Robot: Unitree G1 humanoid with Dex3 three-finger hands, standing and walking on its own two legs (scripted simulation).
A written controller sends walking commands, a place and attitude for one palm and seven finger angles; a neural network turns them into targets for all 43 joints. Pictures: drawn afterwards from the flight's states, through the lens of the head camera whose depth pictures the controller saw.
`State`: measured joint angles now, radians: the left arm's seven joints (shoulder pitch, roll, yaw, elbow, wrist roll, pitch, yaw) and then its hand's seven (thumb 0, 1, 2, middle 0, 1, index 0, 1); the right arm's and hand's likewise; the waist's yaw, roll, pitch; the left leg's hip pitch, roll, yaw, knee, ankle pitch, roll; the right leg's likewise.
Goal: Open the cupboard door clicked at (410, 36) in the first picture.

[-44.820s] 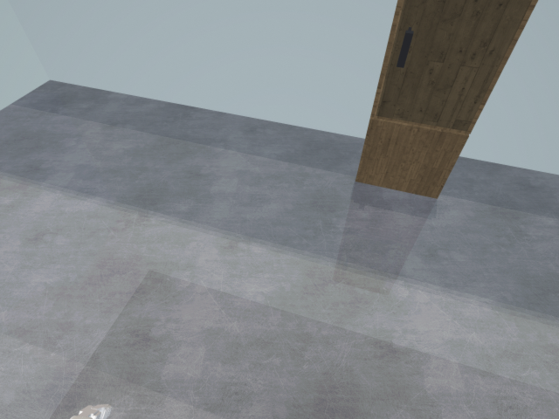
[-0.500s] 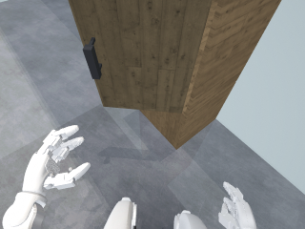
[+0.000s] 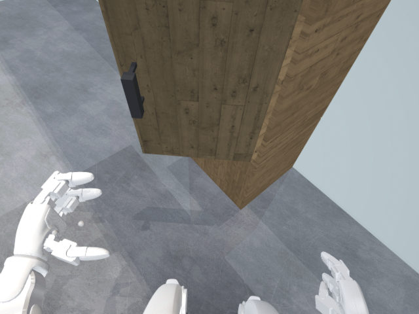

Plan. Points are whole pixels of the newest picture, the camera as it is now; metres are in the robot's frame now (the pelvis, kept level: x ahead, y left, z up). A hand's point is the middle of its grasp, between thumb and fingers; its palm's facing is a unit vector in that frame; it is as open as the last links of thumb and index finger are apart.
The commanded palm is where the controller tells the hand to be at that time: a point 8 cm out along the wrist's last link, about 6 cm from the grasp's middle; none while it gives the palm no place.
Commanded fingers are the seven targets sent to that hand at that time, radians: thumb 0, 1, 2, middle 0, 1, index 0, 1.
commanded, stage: raise the hand with hooked fingers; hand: left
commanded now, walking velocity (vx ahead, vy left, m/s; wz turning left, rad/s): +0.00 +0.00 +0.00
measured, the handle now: (135, 90) +0.59 +0.22 +0.04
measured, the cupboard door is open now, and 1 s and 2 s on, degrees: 46 46 46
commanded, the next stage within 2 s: move the hooked fingers beside the handle in 0.92 s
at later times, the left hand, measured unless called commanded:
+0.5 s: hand (64, 194) +0.30 +0.27 +0.06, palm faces +0.01 -1.00 -0.04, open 14.0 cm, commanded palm +0.27 +0.32 +0.06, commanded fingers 0.00 -0.50 0.30 -0.30 -1.20 -0.30 -1.20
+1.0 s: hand (73, 195) +0.30 +0.26 +0.06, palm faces +0.01 -1.00 -0.04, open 14.0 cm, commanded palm +0.27 +0.31 +0.06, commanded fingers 0.00 -0.50 0.30 -0.30 -1.20 -0.30 -1.20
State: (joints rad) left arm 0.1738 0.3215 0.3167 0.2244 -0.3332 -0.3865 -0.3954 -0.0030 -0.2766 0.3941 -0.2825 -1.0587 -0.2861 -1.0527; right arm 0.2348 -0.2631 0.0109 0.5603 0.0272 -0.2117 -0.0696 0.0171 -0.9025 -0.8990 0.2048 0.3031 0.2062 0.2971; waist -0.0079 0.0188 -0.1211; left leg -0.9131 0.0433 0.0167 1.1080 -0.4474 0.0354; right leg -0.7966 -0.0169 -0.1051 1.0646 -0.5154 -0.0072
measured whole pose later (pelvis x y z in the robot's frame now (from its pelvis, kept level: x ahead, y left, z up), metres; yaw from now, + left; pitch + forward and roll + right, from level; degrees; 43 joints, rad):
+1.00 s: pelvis +0.01 -0.01 +0.01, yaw +0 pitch +14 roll -2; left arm -0.02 0.40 0.43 0.45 -0.37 -0.35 -0.53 -0.01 -0.50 0.30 -0.30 -1.20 -0.30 -1.20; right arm 0.27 -0.27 0.03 0.55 0.04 -0.17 -0.07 0.02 -0.90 -0.90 0.21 0.30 0.21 0.30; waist -0.01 0.03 -0.12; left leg -0.87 0.05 0.02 1.06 -0.44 0.02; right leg -0.77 0.00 -0.10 1.02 -0.50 -0.02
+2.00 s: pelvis +0.00 -0.01 -0.01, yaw -2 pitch +21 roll -3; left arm -0.67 0.62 0.52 1.09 -0.20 -0.40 -0.52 -0.01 -0.50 0.30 -0.30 -1.20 -0.30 -1.20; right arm 0.33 -0.29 0.04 0.62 0.02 -0.04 -0.06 0.01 -0.90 -0.90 0.21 0.30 0.21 0.30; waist -0.10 0.02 -0.12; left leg -1.06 0.07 0.02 1.15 -0.46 0.03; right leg -0.96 0.01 -0.09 1.11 -0.51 -0.02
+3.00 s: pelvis +0.01 +0.01 -0.03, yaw -5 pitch +28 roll -7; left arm -0.98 0.83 0.58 1.22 -0.08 -0.32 -0.48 -0.01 -0.50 0.30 -0.30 -1.20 -0.30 -1.20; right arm 0.38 -0.28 0.08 0.62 -0.01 0.08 -0.03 0.01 -0.90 -0.90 0.21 0.30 0.21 0.30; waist -0.20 0.03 -0.10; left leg -1.25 0.09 0.01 1.22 -0.48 0.05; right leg -1.11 0.03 -0.10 1.12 -0.50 0.01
